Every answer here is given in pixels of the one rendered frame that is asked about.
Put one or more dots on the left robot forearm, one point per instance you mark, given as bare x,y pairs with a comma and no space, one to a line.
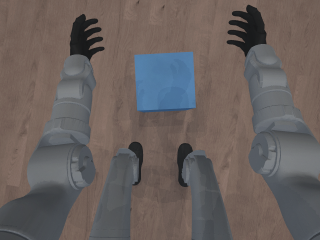
69,122

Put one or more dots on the right robot hand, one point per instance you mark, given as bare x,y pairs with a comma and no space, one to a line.
255,29

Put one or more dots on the left robot hand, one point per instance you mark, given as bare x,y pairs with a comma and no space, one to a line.
79,45

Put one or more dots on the left robot upper arm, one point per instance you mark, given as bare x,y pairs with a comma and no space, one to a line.
57,174

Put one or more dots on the right robot upper arm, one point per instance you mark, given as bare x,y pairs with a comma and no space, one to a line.
289,162

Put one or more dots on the robot left thigh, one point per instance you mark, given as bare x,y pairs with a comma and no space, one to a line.
113,216

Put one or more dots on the right robot forearm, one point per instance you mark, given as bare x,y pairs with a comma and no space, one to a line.
270,94

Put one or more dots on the left robot shin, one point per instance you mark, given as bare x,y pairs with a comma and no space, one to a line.
123,151

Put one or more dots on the carton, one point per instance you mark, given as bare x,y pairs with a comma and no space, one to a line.
165,82

